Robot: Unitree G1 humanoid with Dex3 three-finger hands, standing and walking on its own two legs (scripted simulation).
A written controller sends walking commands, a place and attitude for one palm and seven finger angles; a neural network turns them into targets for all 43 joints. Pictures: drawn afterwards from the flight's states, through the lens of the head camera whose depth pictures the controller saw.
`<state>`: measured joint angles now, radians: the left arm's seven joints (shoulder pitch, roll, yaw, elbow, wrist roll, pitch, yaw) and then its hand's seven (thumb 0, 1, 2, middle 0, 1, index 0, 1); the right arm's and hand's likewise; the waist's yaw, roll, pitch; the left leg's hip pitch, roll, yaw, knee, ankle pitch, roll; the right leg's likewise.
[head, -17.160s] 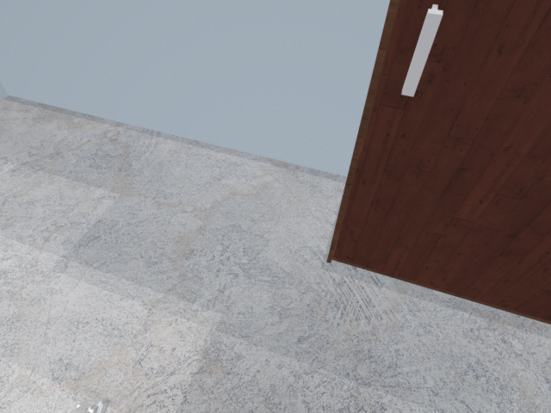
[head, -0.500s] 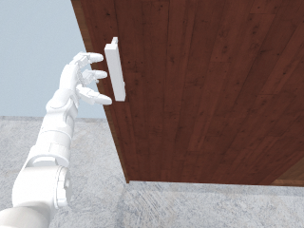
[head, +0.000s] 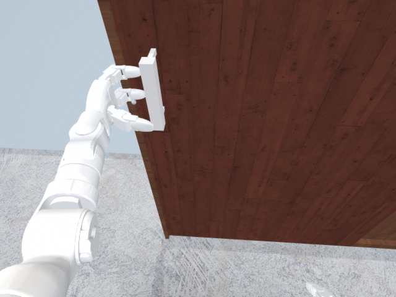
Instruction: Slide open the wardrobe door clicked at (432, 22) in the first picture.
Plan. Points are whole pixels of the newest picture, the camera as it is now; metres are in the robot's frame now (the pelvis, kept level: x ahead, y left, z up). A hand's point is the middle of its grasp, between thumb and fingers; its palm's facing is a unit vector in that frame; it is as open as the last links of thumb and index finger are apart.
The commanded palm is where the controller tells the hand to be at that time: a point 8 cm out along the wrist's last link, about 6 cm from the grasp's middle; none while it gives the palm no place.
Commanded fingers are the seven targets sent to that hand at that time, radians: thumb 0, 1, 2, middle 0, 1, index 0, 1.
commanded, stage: feel for the door with the fingertips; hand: left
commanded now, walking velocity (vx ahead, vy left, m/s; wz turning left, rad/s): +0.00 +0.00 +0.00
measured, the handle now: (155, 91) +0.50 +0.11 +0.17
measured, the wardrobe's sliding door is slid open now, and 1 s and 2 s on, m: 0.00 0.00 0.00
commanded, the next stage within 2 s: slide the fingers in behind the handle in 0.18 s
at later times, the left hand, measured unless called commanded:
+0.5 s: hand (140, 99) +0.46 +0.13 +0.18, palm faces -0.04 -1.00 -0.03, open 13.8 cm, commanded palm +0.43 +0.18 +0.17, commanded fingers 0.00 -0.50 0.30 -0.30 -1.20 -0.30 -1.20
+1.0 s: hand (148, 101) +0.45 +0.11 +0.18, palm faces -0.06 -1.00 -0.01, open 14.0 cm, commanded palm +0.43 +0.17 +0.17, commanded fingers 0.00 -0.50 0.30 -0.30 -1.20 -0.30 -1.20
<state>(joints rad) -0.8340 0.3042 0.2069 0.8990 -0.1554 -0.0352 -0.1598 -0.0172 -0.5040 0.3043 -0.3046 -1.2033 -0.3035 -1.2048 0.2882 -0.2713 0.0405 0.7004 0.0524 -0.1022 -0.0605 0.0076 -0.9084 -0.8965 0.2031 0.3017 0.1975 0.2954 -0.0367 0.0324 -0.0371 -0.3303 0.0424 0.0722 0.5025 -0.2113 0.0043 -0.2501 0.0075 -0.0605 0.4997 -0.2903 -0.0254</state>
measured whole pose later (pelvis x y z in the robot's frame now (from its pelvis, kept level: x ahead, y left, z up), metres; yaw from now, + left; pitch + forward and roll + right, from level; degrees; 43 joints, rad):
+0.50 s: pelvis +0.00 +0.01 +0.00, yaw -1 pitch +4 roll +0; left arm -0.89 0.31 0.22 1.00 -0.13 -0.13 -0.13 -0.02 -0.50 0.30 -0.34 -1.24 -0.33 -1.22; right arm 0.38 -0.27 0.03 0.74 0.04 -0.12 -0.04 0.01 -0.91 -0.90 0.20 0.30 0.20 0.30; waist -0.07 0.04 -0.04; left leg -0.37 0.04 0.08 0.53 -0.22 0.01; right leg -0.30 0.00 -0.05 0.53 -0.29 -0.02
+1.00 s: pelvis +0.00 +0.01 +0.00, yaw +0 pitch +3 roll +0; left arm -0.86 0.24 0.17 0.92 -0.14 -0.07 -0.09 -0.02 -0.50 0.30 -0.31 -1.20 -0.30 -1.21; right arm 0.29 -0.26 0.04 0.71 0.05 -0.11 -0.04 0.01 -0.91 -0.90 0.20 0.30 0.20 0.30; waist -0.04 0.03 -0.04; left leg -0.35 0.04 0.08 0.51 -0.21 0.01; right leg -0.27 0.00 -0.05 0.51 -0.29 -0.02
